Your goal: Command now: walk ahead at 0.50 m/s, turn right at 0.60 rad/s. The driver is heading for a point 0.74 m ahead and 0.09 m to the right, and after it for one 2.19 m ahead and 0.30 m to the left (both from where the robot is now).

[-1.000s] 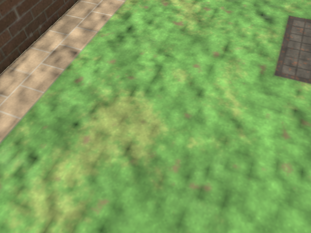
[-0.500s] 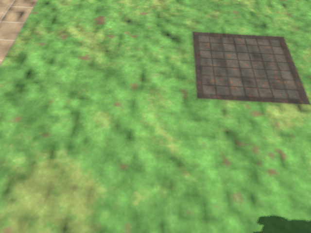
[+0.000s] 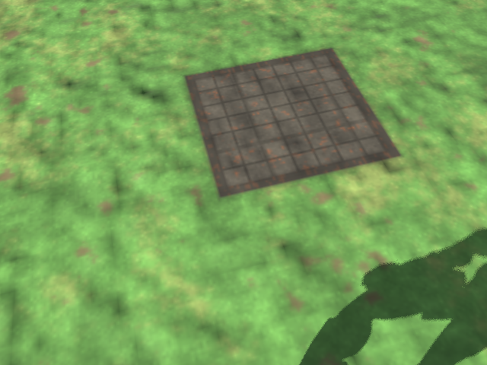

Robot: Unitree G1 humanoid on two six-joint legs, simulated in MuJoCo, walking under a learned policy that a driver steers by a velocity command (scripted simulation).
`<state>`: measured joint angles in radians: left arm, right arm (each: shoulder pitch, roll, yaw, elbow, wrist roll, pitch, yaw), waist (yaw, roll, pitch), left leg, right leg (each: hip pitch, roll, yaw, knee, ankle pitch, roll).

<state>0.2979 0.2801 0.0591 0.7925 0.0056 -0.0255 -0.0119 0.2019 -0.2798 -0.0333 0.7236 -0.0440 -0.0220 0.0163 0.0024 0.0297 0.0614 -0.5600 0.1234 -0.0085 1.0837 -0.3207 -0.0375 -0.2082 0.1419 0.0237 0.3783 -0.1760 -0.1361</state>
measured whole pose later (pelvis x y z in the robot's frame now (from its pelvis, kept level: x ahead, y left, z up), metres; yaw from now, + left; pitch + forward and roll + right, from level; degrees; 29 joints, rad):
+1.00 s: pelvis +0.52 -0.09 +0.00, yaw -18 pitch +0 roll +0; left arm 0.26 0.24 0.03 0.86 0.02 -0.07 0.00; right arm 0.32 -0.26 -0.04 0.86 -0.02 -0.03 0.03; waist -0.01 0.04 0.03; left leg -0.48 0.06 -0.01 1.07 -0.31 0.04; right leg -0.18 0.05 -0.09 0.35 -0.18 -0.09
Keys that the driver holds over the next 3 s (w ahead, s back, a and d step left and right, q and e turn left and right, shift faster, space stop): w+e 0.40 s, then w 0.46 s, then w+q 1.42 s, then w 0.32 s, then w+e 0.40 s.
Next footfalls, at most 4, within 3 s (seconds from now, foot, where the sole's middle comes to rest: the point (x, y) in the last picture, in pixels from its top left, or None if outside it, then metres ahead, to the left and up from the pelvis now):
0.32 left None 0.38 0.11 -0.78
0.80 right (328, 331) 0.54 -0.17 -0.78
1.36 left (287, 230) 0.87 -0.08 -0.78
1.86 right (328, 157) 1.18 -0.24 -0.78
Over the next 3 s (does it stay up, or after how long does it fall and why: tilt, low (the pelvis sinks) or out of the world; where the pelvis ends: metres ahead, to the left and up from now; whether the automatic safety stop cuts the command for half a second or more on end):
stays up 1.55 0.08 -0.02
